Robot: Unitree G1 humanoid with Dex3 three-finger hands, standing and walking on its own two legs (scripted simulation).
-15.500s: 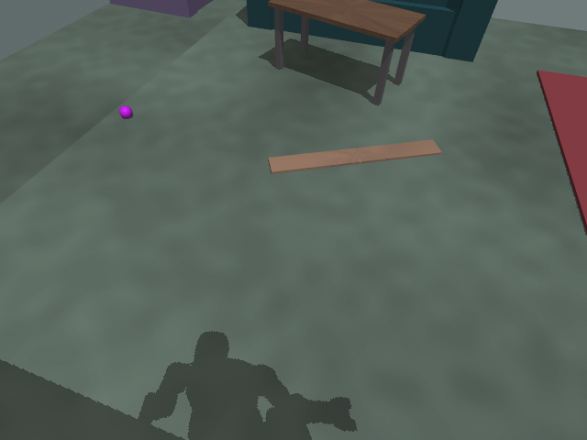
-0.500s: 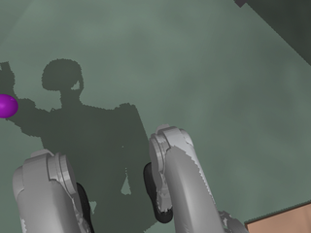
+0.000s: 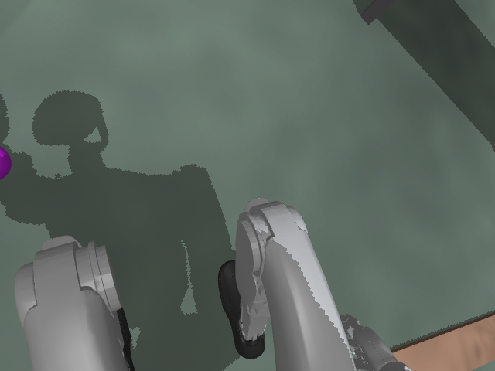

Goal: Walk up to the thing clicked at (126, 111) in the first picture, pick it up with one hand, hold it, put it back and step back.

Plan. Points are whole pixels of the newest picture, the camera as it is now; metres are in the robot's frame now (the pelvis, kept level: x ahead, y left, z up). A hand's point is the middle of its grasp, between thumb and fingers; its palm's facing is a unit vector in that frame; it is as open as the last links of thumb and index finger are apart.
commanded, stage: rest palm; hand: left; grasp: from above
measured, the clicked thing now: out of the picture +0.46 +0.33 -0.28
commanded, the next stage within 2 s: close in 1.16 s
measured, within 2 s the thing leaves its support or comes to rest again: neither
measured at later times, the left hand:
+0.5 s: hand out of the picture +0.45 +0.31 -0.24, palm faces -0.45 -0.12 -0.89, open 14.3 cm
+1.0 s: hand out of the picture +0.45 +0.32 -0.25, palm faces -0.46 -0.14 -0.88, open 14.4 cm
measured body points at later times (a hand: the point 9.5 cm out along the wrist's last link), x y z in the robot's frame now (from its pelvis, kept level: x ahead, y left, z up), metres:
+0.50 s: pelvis +0.01 +0.00 -0.02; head +0.27 +0.10 +0.33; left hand +0.47 +0.32 -0.19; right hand +0.05 -0.25 -0.09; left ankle +0.08 +0.13 -0.28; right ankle +0.10 -0.12 -0.28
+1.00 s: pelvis +0.01 +0.01 -0.02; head +0.27 +0.12 +0.33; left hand +0.47 +0.33 -0.20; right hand +0.07 -0.25 -0.08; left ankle +0.08 +0.13 -0.28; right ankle +0.10 -0.12 -0.28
